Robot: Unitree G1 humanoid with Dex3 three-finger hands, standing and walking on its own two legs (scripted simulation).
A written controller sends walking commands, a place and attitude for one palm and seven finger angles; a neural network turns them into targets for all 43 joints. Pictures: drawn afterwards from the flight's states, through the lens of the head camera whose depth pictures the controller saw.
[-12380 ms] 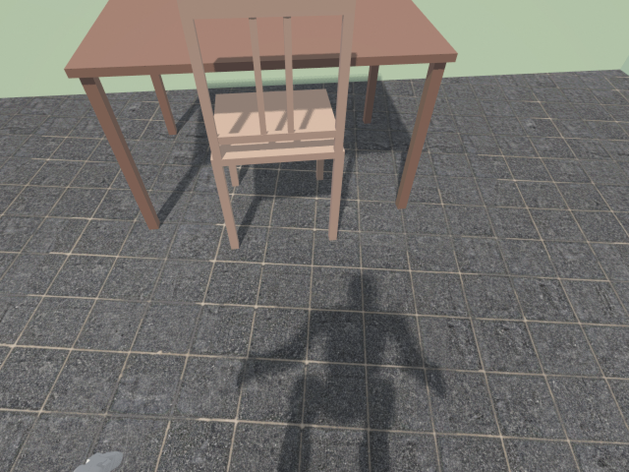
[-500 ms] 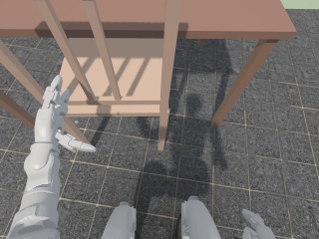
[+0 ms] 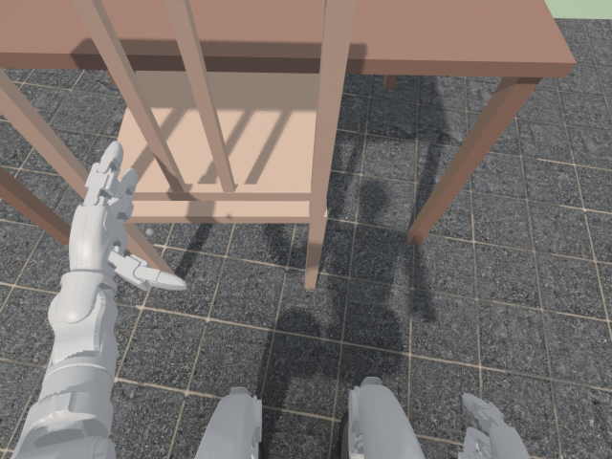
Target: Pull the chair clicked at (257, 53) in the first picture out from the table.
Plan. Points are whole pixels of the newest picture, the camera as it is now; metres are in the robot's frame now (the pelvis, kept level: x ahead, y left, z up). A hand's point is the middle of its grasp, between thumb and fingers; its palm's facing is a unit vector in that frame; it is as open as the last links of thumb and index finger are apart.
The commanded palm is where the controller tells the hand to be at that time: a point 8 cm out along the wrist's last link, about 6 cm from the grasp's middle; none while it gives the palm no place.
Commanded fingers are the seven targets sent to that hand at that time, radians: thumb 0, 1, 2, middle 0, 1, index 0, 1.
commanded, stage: push the fingers through the gap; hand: left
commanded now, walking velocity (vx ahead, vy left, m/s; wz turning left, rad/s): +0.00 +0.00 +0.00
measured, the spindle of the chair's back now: (144, 118) +0.54 +0.22 +0.06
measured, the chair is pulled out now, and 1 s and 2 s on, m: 0.00 0.00 0.00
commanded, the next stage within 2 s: hook a spindle and tug to test in 1.62 s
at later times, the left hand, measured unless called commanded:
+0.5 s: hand (156, 202) +0.43 +0.20 +0.02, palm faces +0.02 -1.00 -0.05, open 16.9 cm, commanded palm +0.41 +0.25 +0.02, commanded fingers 0.00 -0.50 0.30 -0.06 -0.08 -0.06 -0.08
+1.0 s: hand (160, 172) +0.48 +0.20 +0.02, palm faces +0.02 -1.00 -0.04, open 16.9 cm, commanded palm +0.46 +0.25 +0.02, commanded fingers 0.00 -0.50 0.30 -0.06 -0.08 -0.06 -0.08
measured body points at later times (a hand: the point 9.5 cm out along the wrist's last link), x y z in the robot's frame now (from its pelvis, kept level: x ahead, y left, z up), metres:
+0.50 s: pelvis +0.00 +0.01 +0.00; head +0.14 +0.01 +0.42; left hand +0.43 +0.26 +0.03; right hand +0.10 -0.26 -0.12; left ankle +0.01 +0.12 -0.62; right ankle +0.05 -0.13 -0.62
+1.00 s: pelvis +0.00 +0.01 -0.01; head +0.16 +0.02 +0.41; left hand +0.47 +0.26 +0.03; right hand +0.06 -0.26 -0.13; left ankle +0.01 +0.13 -0.62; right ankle +0.05 -0.13 -0.62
